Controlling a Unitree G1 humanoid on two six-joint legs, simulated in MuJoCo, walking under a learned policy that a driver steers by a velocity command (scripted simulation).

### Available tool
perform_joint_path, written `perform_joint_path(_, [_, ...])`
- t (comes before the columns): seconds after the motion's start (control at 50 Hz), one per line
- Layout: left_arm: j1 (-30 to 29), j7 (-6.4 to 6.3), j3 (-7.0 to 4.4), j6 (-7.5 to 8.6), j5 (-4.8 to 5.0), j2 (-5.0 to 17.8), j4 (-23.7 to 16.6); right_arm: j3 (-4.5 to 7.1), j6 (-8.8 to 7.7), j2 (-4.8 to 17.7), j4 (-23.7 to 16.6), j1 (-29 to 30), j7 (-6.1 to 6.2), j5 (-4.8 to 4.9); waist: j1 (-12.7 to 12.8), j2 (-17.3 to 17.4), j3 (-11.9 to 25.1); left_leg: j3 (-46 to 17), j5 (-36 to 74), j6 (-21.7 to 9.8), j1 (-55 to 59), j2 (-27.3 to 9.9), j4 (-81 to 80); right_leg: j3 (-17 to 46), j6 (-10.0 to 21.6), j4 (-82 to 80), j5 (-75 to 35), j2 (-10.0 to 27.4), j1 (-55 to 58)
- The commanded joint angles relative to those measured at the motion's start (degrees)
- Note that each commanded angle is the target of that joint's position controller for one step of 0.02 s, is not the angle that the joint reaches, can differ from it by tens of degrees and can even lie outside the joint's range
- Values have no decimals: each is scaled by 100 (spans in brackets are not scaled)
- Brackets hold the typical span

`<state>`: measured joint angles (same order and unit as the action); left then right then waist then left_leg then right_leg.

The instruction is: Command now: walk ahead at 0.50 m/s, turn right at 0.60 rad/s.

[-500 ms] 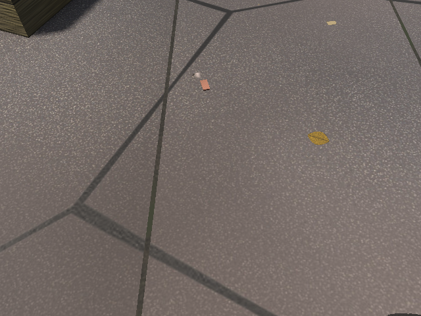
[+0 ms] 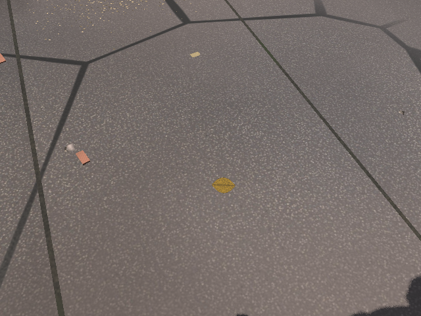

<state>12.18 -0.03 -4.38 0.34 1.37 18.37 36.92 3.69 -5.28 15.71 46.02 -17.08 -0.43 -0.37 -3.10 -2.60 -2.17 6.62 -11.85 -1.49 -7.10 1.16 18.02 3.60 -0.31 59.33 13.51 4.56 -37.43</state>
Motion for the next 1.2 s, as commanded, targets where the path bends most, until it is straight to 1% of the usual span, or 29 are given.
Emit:
perform_joint_path(0.02, [-203, 88, 9, 93, -6, 120, -427, 212, -82, 913, -359, 441, 28, 18, 100, 664, 31, -740, 1402, -890, 295, -1565, -963, 76, -14, -768, -871, 207, -314])
perform_joint_path(0.1, [-929, 238, 64, 147, 2, 33, -617, 247, 10, 1093, -191, 177, 61, 86, -148, 590, -171, -117, 1556, -708, 501, -1550, -946, -325, 110, -1854, -1456, 76, 28])
perform_joint_path(0.16, [-1142, 317, 15, 129, 2, 156, -772, 307, 109, 1275, -92, 59, 60, 186, -82, 630, -236, 126, 2402, -584, 977, -1717, -634, -537, 340, -2262, -965, -79, 199])
perform_joint_path(0.2, [-775, 318, -113, 88, -44, 394, -748, 367, 184, 1463, -97, 82, 95, 250, 240, 809, 110, 358, 4355, -466, 1187, -1706, 255, -861, 590, -2345, -354, -464, 937])
perform_joint_path(0.22, [-74, 297, -243, 66, -41, 600, -576, 370, 232, 1485, -117, 153, 115, 277, 673, 764, 485, 528, 4942, -357, 1012, -1590, 1237, -998, 774, -2587, -402, -720, 1879])
perform_joint_path(0.24, [966, 213, -442, 21, -14, 945, -276, 299, 238, 1318, -149, 112, 144, 231, 1172, 555, 998, 626, 4429, -151, 149, -1377, 2629, -797, 1004, -2809, -634, -834, 3493])
perform_joint_path(0.26, [1374, 89, -555, -22, 53, 1507, -164, 78, 198, 632, -348, -179, 118, -73, 948, -807, 1400, 621, 146, 154, -1954, -788, 4655, 1408, 1574, -2899, -522, 493, 5280])
perform_joint_path(0.28, [1206, 141, -505, 100, 42, 1680, -433, -53, 2, 496, -641, -204, 58, -24, 712, -1267, 2421, -680, -2397, 284, -3419, 141, 6051, 4529, 2579, -3973, 1002, 1482, 6183])
perform_joint_path(0.3, [1137, 188, -355, 203, 5, 1138, -399, 90, -143, 1067, -739, 499, -8, 207, 1035, -438, 1945, -1213, -1884, 195, -4037, -222, 6189, 4030, 2202, -4318, 1114, 1354, 5901])
perform_joint_path(0.32, [941, 187, -288, 272, -19, 960, -342, 68, -236, 1052, -836, 736, -32, 279, 899, -328, 1206, -1121, -1342, 83, -4090, -435, 5790, 3221, 1983, -4346, 722, 1144, 5122])
perform_joint_path(0.34, [546, 177, -237, 298, -23, 822, -365, 57, -266, 971, -740, 715, 16, 152, 609, 166, 826, -1134, -934, 103, -3721, -670, 5289, 2621, 1779, -4336, 91, 878, 4284])
perform_joint_path(0.36, [249, 160, -183, 306, -60, 670, -422, 95, -239, 1016, -694, 644, 41, 31, 400, 98, 626, -1156, -685, 159, -3334, -796, 4858, 2199, 1696, -4396, -565, 682, 3682])
perform_joint_path(0.38, [92, 134, -148, 305, -114, 606, -486, 110, -176, 1017, -672, 555, 25, 2, 251, -33, 558, -1167, -520, 210, -3028, -847, 4713, 2006, 1684, -4521, -909, 557, 3288])
perform_joint_path(0.46, [219, -6, -166, 341, -93, 702, -314, 37, -5, 717, -725, 789, 24, -67, 230, 32, 347, -955, 163, 547, -2885, -717, 3691, 1359, 1716, -4690, -1783, 327, 2572])
perform_joint_path(0.54, [525, -56, -106, 357, -98, 643, -22, -109, -30, 426, -781, 1476, -78, 17, 623, -152, 154, -774, 1903, 540, -2432, -581, 2032, 670, 1329, -4754, -1370, 93, 2421])
perform_joint_path(0.66, [1022, -26, -128, 351, -98, 778, 448, -97, -79, 599, -1047, 2071, -252, 139, 868, -83, -233, -832, 1512, 25, -3158, -512, 1335, 784, 1240, -4545, -1523, 807, 3799])
perform_joint_path(0.72, [874, -70, -159, 277, -107, 870, 520, -49, -69, 700, -1024, 1665, -322, 132, 598, -171, 14, -643, 716, -279, -2668, -236, 1247, 480, 1012, -3975, -3283, 856, 4247])
perform_joint_path(0.76, [678, -122, -123, 209, -153, 851, 441, 153, -42, 1033, -707, 399, -272, 88, -76, -54, 908, -399, 947, -577, -757, 134, 1164, -39, 725, -2317, -4962, 439, 3899])
perform_joint_path(0.78, [929, -166, -27, 234, -285, 645, 295, 269, -16, 1467, -639, -389, -237, 81, -232, 629, 1638, -1831, 1317, -1045, 1029, -827, 1336, -264, 455, -586, -3386, 97, 2554])
perform_joint_path(0.8, [1524, -82, 126, 352, -286, 122, 269, 313, -4, 1646, -551, -657, -269, 134, 73, 1978, 2151, -4726, -55, -1963, 2698, -1912, 524, -183, 16, 1221, 1311, -995, 383])
perform_joint_path(0.82, [1053, -10, 83, 488, -154, 558, 242, 190, 15, 1130, -574, -725, -255, 222, -223, 1393, 2046, -5218, -1087, -1798, 2857, -1903, -8, 483, 77, 1697, 1667, -775, -304])
perform_joint_path(0.84, [409, 46, 34, 589, 8, 739, 39, 156, 41, 1008, -666, -353, -207, 173, -264, 988, 1228, -4507, -953, -1594, 2186, -1778, -127, 444, 129, 1626, 1178, -518, -650])
perform_joint_path(0.86, [23, 38, 63, 663, -45, 681, -53, 153, 63, 1002, -750, -117, -180, 105, -192, 412, 785, -3989, -385, -1495, 1463, -1563, -198, 342, 160, 1316, 850, -341, -577])
perform_joint_path(0.88, [-91, 20, 44, 699, -155, 645, -100, 137, 71, 954, -800, 72, -157, 73, -8, 222, 493, -3600, 329, -1483, 875, -1399, -262, 303, 126, 879, 620, -191, -402])
perform_joint_path(0.9, [-3, 11, 29, 687, -220, 614, -110, 103, 65, 882, -860, 164, -130, 28, 172, 345, 497, -3342, 846, -1465, 547, -1220, -348, 320, 86, 596, 467, -97, -69])
perform_joint_path(0.96, [134, -14, 59, 573, -261, 440, -85, 107, 86, 872, -881, 178, -61, 95, 342, 563, 398, -2867, 1607, -1530, -2, -1039, -503, 154, -171, -135, 421, -57, 121])
perform_joint_path(1.08, [-1069, 17, 184, 590, -212, 139, -311, 196, 220, 1093, -691, -260, 130, 173, -42, 692, 221, -2268, 1458, -1072, -781, -521, -435, -30, -422, -2397, -1670, -458, 836])
perform_joint_path(1.14, [-1463, 78, 146, 651, -133, 239, -401, 205, 292, 1069, -588, -532, 156, 211, -154, 746, 213, -2643, 1055, -974, -515, -638, -184, 85, -357, -2929, -1806, -600, 1070])
perform_joint_path(1.2, [-1319, 91, 21, 719, -172, 475, -362, 237, 417, 1049, -598, -481, 215, 181, 26, 959, 266, -3045, 1856, -732, 71, -661, 597, 186, -122, -3393, -1335, -721, 1341])
